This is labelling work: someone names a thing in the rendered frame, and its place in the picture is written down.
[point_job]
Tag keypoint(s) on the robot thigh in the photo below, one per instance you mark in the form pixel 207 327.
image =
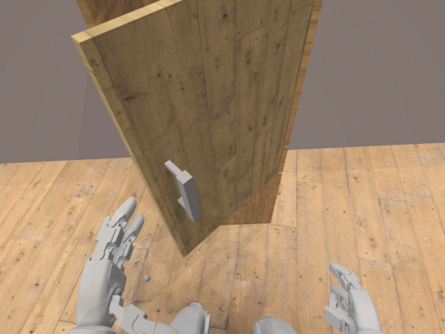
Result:
pixel 192 320
pixel 272 326

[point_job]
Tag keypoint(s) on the robot left thigh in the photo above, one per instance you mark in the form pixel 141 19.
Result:
pixel 192 320

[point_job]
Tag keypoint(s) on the right robot hand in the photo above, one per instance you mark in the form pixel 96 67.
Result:
pixel 357 310

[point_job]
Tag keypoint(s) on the robot right thigh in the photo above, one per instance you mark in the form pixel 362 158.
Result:
pixel 272 326

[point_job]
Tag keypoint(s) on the cupboard door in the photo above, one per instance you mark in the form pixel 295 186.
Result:
pixel 207 84

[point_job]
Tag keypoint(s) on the left robot hand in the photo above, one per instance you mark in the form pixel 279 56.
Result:
pixel 103 273

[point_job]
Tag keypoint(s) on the handle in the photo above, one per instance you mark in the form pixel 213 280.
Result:
pixel 186 185

